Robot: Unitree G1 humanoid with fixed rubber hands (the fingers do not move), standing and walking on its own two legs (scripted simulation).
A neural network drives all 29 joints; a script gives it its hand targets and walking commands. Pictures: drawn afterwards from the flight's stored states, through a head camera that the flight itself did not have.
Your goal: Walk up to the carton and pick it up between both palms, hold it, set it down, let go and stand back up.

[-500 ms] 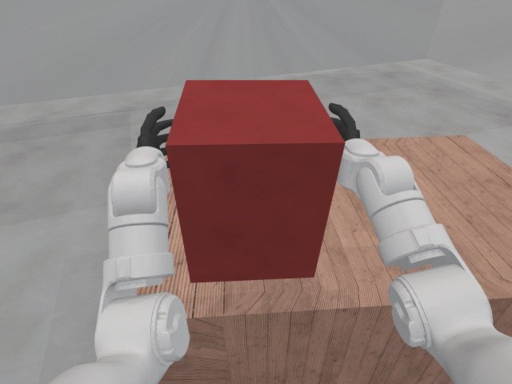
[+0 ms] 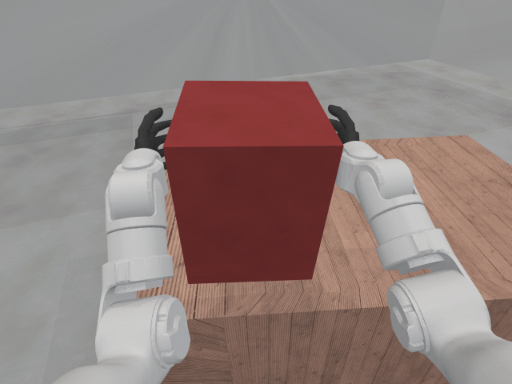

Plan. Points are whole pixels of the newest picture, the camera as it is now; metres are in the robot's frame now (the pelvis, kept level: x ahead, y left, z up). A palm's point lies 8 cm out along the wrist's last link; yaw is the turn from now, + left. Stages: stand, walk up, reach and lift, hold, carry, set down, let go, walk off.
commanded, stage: hold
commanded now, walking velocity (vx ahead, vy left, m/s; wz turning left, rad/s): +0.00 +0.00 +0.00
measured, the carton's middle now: (249, 180) +0.37 +0.01 +0.20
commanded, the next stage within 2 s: set down in 0.96 s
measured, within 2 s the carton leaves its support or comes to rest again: neither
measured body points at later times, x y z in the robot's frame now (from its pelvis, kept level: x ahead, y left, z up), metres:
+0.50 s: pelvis +0.00 +0.00 +0.00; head -0.09 +0.01 +0.44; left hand +0.37 +0.14 +0.26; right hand +0.37 -0.15 +0.26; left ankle +0.02 +0.12 -0.75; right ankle +0.01 -0.11 -0.75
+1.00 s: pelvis +0.00 +0.00 +0.00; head -0.09 +0.01 +0.44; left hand +0.37 +0.15 +0.26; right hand +0.37 -0.15 +0.26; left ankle +0.02 +0.12 -0.75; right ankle +0.01 -0.11 -0.75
